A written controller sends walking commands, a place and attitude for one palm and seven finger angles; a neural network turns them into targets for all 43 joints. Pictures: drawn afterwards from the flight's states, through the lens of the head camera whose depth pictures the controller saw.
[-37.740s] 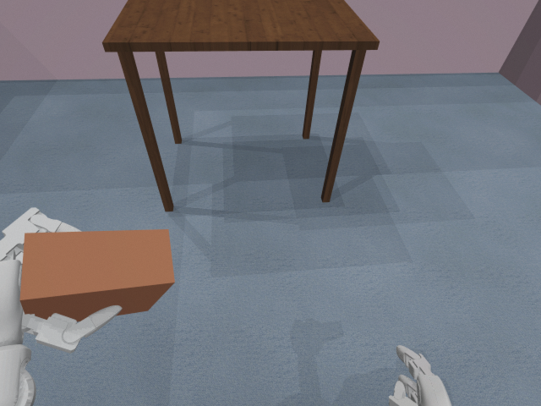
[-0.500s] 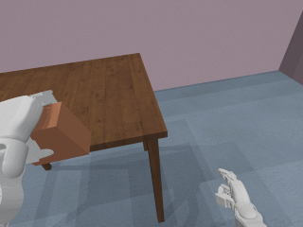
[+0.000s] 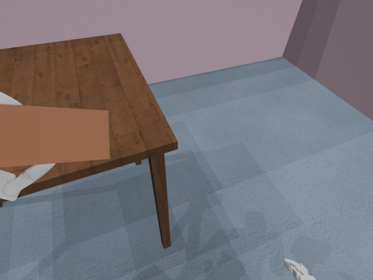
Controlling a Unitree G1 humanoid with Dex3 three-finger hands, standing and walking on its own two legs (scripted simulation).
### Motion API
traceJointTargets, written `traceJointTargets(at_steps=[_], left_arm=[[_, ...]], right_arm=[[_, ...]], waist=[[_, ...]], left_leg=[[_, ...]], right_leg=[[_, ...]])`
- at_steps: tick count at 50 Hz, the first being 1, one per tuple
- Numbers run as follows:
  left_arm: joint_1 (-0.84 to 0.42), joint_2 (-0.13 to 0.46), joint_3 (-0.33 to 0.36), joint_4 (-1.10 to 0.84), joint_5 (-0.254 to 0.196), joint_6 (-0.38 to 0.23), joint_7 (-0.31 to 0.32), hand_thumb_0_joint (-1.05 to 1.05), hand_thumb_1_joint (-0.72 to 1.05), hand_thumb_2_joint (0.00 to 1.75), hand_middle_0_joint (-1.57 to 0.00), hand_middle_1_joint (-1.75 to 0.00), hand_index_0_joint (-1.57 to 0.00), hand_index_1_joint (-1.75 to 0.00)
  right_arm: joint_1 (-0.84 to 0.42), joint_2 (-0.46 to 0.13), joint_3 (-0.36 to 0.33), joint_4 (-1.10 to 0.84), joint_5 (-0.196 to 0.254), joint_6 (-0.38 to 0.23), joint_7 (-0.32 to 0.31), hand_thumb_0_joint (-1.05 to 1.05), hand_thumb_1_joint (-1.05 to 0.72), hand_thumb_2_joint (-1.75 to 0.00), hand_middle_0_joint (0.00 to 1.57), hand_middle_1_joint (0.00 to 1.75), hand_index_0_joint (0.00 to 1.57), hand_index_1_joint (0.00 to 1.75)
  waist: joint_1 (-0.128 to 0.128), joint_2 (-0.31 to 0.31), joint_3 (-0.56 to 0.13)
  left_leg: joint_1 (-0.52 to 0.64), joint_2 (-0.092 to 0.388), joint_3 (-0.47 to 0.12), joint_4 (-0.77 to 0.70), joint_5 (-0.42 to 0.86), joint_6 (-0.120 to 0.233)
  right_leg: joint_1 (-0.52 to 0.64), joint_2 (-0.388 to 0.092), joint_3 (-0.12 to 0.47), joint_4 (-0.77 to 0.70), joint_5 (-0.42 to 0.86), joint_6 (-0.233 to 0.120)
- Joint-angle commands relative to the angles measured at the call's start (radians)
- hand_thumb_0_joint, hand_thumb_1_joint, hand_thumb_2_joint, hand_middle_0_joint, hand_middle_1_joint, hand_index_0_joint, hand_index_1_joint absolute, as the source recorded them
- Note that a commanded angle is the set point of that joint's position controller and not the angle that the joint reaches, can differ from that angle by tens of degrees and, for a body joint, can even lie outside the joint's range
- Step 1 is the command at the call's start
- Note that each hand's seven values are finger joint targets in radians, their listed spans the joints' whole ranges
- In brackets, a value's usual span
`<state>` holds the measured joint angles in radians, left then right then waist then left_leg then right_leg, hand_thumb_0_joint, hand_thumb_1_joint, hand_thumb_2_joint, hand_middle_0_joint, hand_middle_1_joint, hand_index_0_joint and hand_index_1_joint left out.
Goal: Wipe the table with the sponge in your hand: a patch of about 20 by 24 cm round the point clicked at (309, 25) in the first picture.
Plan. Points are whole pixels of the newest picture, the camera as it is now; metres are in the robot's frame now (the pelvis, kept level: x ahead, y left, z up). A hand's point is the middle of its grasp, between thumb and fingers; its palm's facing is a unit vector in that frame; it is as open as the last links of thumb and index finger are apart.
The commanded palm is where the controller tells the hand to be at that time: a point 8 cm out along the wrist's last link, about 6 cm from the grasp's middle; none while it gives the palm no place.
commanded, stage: step back with the hand held close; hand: left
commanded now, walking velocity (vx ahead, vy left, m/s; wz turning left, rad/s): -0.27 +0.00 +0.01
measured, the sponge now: (59, 137) +0.26 +0.19 +0.25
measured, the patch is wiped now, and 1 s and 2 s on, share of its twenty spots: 1.00 1.00 1.00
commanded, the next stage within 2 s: stop stepping back and stand still in 0.70 s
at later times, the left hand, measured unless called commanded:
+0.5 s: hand out of the picture +0.13 +0.23 +0.27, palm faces +0.49 -0.84 -0.23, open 10.3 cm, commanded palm +0.06 +0.28 +0.29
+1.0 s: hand out of the picture -0.05 +0.22 +0.28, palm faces +0.42 -0.84 -0.33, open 10.3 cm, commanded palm -0.09 +0.28 +0.29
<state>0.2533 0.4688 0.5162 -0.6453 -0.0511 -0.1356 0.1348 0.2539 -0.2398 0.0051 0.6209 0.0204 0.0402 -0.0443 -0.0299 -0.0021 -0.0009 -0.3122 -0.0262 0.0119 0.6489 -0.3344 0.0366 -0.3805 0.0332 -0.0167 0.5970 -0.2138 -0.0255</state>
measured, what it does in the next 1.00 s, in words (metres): walks backwards: right foot, then left foot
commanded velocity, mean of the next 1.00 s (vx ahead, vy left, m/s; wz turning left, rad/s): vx -0.19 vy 0.01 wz -0.01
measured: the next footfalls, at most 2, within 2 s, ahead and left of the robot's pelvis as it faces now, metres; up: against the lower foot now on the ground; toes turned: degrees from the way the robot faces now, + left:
right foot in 0.38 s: -0.02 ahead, -0.11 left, +0.00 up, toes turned +1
left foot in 0.60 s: -0.06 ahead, +0.13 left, +0.00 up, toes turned +1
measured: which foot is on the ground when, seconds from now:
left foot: down 0.00-0.44, up 0.46-0.58, down 0.60-0.86, up 0.88-1.00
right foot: down 0.00-0.20, up 0.22-0.36, down 0.38-0.62, up 0.64-0.84, down 0.86-1.00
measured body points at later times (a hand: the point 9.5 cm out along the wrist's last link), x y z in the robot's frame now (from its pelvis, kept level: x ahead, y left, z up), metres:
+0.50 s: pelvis -0.10 +0.00 +0.00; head -0.10 +0.01 +0.45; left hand +0.10 +0.28 +0.28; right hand +0.11 -0.21 -0.06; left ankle -0.03 +0.10 -0.71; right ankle -0.06 -0.11 -0.72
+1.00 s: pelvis -0.26 +0.01 +0.01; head -0.29 +0.02 +0.46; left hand -0.08 +0.26 +0.30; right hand -0.12 -0.22 -0.08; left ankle -0.21 +0.12 -0.69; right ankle -0.23 -0.11 -0.72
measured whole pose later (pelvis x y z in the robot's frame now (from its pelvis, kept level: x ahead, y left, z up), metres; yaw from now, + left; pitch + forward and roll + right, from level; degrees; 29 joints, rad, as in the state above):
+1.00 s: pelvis -0.26 +0.01 +0.01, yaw -2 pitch -1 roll +0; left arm 0.28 0.44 0.43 -0.67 -0.05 -0.17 0.11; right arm 0.23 -0.18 0.03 0.65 0.01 -0.05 -0.05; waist -0.01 -0.03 -0.06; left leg -0.47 0.00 0.02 0.84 -0.37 -0.01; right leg -0.31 0.01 0.01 0.57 -0.25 -0.02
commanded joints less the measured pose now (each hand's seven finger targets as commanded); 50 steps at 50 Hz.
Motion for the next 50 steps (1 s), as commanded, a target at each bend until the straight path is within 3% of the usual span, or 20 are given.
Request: traceJointTargets(at_steps=[1,5,8,10,14,18,21,23,24,28,30,31,33,36,41,42,43,44,47,50], left_arm=[[-0.044,0.188,0.094,-0.181,-0.013,-0.076,0.027,0.00,0.10,1.30,-1.20,-1.60,-1.20,-1.60],[0.031,0.231,0.150,-0.264,-0.015,-0.100,0.047,0.00,0.10,1.30,-1.20,-1.60,-1.20,-1.60],[0.032,0.237,0.178,-0.292,-0.016,-0.118,0.059,0.00,0.10,1.30,-1.20,-1.60,-1.20,-1.60],[-0.044,0.179,0.143,-0.258,-0.011,-0.115,0.063,0.00,0.10,1.30,-1.20,-1.60,-1.20,-1.60],[-0.226,0.125,0.067,-0.096,-0.006,-0.089,0.045,0.00,0.10,1.30,-1.20,-1.60,-1.20,-1.60],[-0.307,0.066,-0.047,-0.077,0.004,-0.073,0.008,0.00,0.10,1.30,-1.20,-1.60,-1.20,-1.60],[-0.268,0.091,-0.052,-0.138,-0.001,-0.070,0.007,0.00,0.10,1.30,-1.20,-1.60,-1.20,-1.60],[-0.205,0.193,0.043,-0.255,0.000,-0.086,0.018,0.00,0.10,1.30,-1.20,-1.60,-1.20,-1.60],[-0.144,0.188,0.053,-0.299,-0.007,-0.091,0.018,0.00,0.10,1.30,-1.20,-1.60,-1.20,-1.60],[-0.075,0.218,0.130,-0.309,-0.016,-0.100,0.028,0.00,0.10,1.30,-1.20,-1.60,-1.20,-1.60],[-0.089,0.202,0.131,-0.303,-0.019,-0.113,0.040,0.00,0.10,1.30,-1.20,-1.60,-1.20,-1.60],[-0.102,0.191,0.135,-0.273,-0.032,-0.114,0.040,0.00,0.10,1.30,-1.20,-1.60,-1.20,-1.60],[-0.180,0.174,0.119,-0.253,-0.030,-0.109,0.040,0.00,0.10,1.30,-1.20,-1.60,-1.20,-1.60],[-0.217,0.111,0.047,-0.140,-0.020,-0.082,0.032,0.00,0.10,1.30,-1.20,-1.60,-1.20,-1.60],[-0.199,0.108,-0.006,-0.217,-0.020,-0.067,0.018,0.00,0.10,1.30,-1.20,-1.60,-1.20,-1.60],[-0.190,0.141,0.010,-0.237,-0.011,-0.069,0.016,0.00,0.10,1.30,-1.20,-1.60,-1.20,-1.60],[-0.183,0.219,0.069,-0.262,-0.005,-0.075,0.020,0.00,0.10,1.30,-1.20,-1.60,-1.20,-1.60],[-0.236,0.227,0.074,-0.275,-0.006,-0.087,0.026,0.00,0.10,1.30,-1.20,-1.60,-1.20,-1.60],[-0.137,0.196,0.105,-0.170,-0.008,-0.077,0.023,0.00,0.10,1.30,-1.20,-1.60,-1.20,-1.60],[-0.170,0.178,0.081,-0.085,-0.005,-0.083,0.034,0.00,0.10,1.30,-1.20,-1.60,-1.20,-1.60]], right_arm=[[-0.150,-0.106,-0.047,-0.173,0.007,-0.059,0.001,0.00,-0.90,-0.90,0.20,0.30,0.20,0.30],[-0.139,-0.077,-0.036,-0.167,0.008,-0.072,-0.010,0.00,-0.90,-0.90,0.20,0.30,0.20,0.30],[-0.165,-0.110,-0.044,-0.181,-0.004,-0.093,-0.032,0.00,-0.90,-0.90,0.20,0.30,0.20,0.30],[-0.168,-0.119,-0.039,-0.186,-0.019,-0.106,-0.041,0.00,-0.90,-0.90,0.20,0.30,0.20,0.30],[-0.127,-0.102,-0.051,-0.134,-0.023,-0.154,-0.031,0.00,-0.90,-0.90,0.20,0.30,0.20,0.30],[-0.182,-0.111,-0.042,-0.155,-0.006,-0.166,-0.008,0.00,-0.90,-0.90,0.20,0.30,0.20,0.30],[-0.194,-0.098,-0.051,-0.176,0.007,-0.133,0.001,0.00,-0.90,-0.90,0.20,0.30,0.20,0.30],[-0.213,-0.074,-0.050,-0.173,0.010,-0.112,0.004,0.00,-0.90,-0.90,0.20,0.30,0.20,0.30],[-0.220,-0.045,-0.036,-0.178,0.006,-0.102,0.005,0.00,-0.90,-0.90,0.20,0.30,0.20,0.30],[-0.192,-0.049,-0.028,-0.184,-0.004,-0.082,-0.016,0.00,-0.90,-0.90,0.20,0.30,0.20,0.30],[-0.190,-0.092,-0.049,-0.185,-0.009,-0.099,-0.032,0.00,-0.90,-0.90,0.20,0.30,0.20,0.30],[-0.197,-0.092,-0.059,-0.173,-0.004,-0.117,-0.029,0.00,-0.90,-0.90,0.20,0.30,0.20,0.30],[-0.153,-0.085,-0.064,-0.163,-0.034,-0.154,-0.028,0.00,-0.90,-0.90,0.20,0.30,0.20,0.30],[-0.140,-0.095,-0.078,-0.116,-0.013,-0.187,-0.005,0.00,-0.90,-0.90,0.20,0.30,0.20,0.30],[-0.211,-0.098,-0.053,-0.169,-0.005,-0.200,0.011,0.00,-0.90,-0.90,0.20,0.30,0.20,0.30],[-0.209,-0.090,-0.051,-0.186,-0.001,-0.192,0.011,0.00,-0.90,-0.90,0.20,0.30,0.20,0.30],[-0.219,-0.073,-0.050,-0.202,-0.005,-0.178,0.010,0.00,-0.90,-0.90,0.20,0.30,0.20,0.30],[-0.212,-0.071,-0.034,-0.171,-0.010,-0.172,0.004,0.00,-0.90,-0.90,0.20,0.30,0.20,0.30],[-0.159,-0.064,-0.034,-0.150,-0.008,-0.144,-0.010,0.00,-0.90,-0.90,0.20,0.30,0.20,0.30],[-0.154,-0.084,-0.027,-0.139,-0.017,-0.126,-0.035,0.00,-0.90,-0.90,0.20,0.30,0.20,0.30]], waist=[[0.004,-0.082,-0.193],[0.005,-0.076,-0.252],[0.032,0.134,-0.194],[0.027,0.227,-0.145],[0.024,0.161,-0.128],[0.026,0.110,-0.121],[0.020,-0.118,-0.159],[0.038,-0.138,-0.188],[0.040,-0.119,-0.191],[0.018,-0.004,-0.198],[0.034,0.205,-0.234],[0.039,0.250,-0.261],[0.017,0.328,-0.234],[0.025,0.228,-0.204],[0.047,0.193,-0.169],[0.045,0.053,-0.141],[0.043,-0.145,-0.137],[0.057,-0.217,-0.117],[0.017,-0.129,-0.163],[0.002,-0.016,-0.116]], left_leg=[[-0.110,0.077,-0.098,0.058,0.000,-0.016],[-0.034,0.078,-0.062,0.090,-0.047,-0.020],[-0.073,0.157,-0.172,-0.156,-0.030,0.017],[-0.256,0.260,-0.266,-0.329,-0.055,0.051],[-0.083,0.297,-0.238,-0.270,0.300,0.077],[-0.030,0.239,-0.178,-0.160,0.325,0.029],[-0.068,0.111,-0.088,0.036,0.093,-0.024],[-0.061,0.034,-0.045,0.294,-0.061,-0.051],[-0.098,0.043,-0.067,0.329,-0.105,-0.045],[-0.033,0.096,-0.057,-0.043,0.072,-0.043],[-0.006,0.262,-0.222,-0.221,0.338,0.029],[-0.004,0.317,-0.206,-0.259,0.420,0.035],[-0.024,0.353,-0.275,-0.291,0.573,0.097],[0.086,0.326,-0.186,-0.235,0.646,0.083],[-0.140,0.233,-0.156,-0.302,-0.082,0.016],[-0.181,0.135,-0.077,-0.149,-0.229,-0.030],[-0.177,0.033,-0.013,0.151,-0.169,-0.076],[-0.182,0.020,-0.024,0.388,-0.102,-0.071],[-0.064,0.049,-0.019,0.304,-0.047,-0.045],[0.111,0.059,0.002,-0.082,-0.099,-0.010]], right_leg=[[0.119,-0.268,0.302,-0.194,0.190,-0.073],[0.081,-0.309,0.248,-0.197,0.190,-0.086],[0.026,-0.147,0.127,-0.079,0.021,-0.018],[0.144,-0.027,0.018,0.149,-0.069,0.023],[0.021,-0.011,0.035,0.234,-0.229,0.038],[0.095,-0.050,0.066,-0.071,0.006,0.018],[0.063,-0.234,0.281,-0.202,0.241,-0.059],[0.001,-0.368,0.355,-0.271,0.347,-0.137],[0.039,-0.377,0.320,-0.240,0.423,-0.149],[0.068,-0.279,0.200,-0.091,0.466,-0.070],[0.063,-0.073,0.073,0.069,0.158,0.033],[0.072,-0.011,0.041,0.154,-0.074,0.043],[-0.018,0.025,0.055,0.414,-0.310,0.051],[-0.038,0.015,0.063,0.346,-0.272,0.055],[0.251,-0.006,0.010,-0.075,-0.154,0.012],[0.202,-0.085,0.086,-0.253,-0.181,-0.034],[0.051,-0.288,0.410,-0.422,-0.389,-0.124],[-0.048,-0.398,0.487,-0.454,-0.337,-0.174],[-0.052,-0.274,0.227,-0.324,-0.248,-0.101],[-0.109,-0.206,0.170,-0.283,-0.390,-0.060]])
